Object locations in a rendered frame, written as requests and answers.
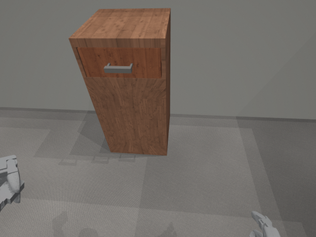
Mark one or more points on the robot right hand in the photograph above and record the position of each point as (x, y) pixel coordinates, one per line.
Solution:
(265, 225)

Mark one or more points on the robot left hand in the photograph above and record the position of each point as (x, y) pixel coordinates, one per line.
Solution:
(10, 183)

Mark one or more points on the cabinet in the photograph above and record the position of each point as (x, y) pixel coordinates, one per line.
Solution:
(134, 113)

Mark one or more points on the drawer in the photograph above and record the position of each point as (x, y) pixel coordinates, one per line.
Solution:
(146, 61)

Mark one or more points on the handle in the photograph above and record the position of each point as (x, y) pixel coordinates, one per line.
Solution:
(118, 69)

